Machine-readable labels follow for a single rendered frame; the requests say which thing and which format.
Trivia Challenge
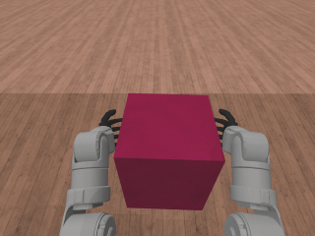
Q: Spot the robot right upper arm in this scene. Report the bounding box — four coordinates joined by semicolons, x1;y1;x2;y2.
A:
223;211;284;236

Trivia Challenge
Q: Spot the robot left hand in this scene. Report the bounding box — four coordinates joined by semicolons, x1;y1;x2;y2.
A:
98;109;123;147

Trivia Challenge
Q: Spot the robot right hand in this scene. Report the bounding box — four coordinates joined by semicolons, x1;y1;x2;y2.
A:
214;109;238;147

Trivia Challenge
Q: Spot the carton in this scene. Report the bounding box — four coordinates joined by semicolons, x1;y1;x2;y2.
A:
113;93;225;210

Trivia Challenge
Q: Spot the left robot forearm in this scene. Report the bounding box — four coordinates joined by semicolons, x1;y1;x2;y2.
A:
59;126;116;236

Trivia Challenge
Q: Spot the right robot forearm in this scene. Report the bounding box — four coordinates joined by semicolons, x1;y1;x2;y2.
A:
221;125;285;236

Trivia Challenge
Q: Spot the robot left upper arm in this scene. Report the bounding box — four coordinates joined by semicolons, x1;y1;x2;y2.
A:
60;212;116;236

